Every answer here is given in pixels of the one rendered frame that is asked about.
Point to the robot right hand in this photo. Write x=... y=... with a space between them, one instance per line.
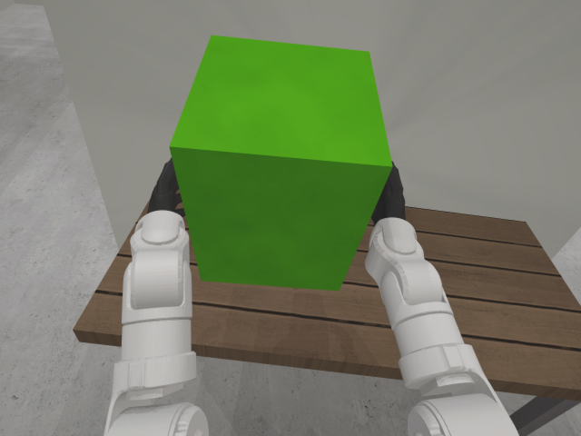
x=391 y=202

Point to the right robot upper arm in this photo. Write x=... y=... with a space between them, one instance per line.
x=464 y=415

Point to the table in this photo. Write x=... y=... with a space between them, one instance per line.
x=509 y=301

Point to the carton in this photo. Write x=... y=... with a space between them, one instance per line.
x=281 y=156

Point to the left robot upper arm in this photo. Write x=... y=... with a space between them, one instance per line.
x=172 y=419

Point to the robot left hand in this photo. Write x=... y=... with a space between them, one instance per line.
x=164 y=196

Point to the left robot forearm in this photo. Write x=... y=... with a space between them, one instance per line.
x=157 y=357

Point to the right robot forearm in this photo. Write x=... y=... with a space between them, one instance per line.
x=434 y=358

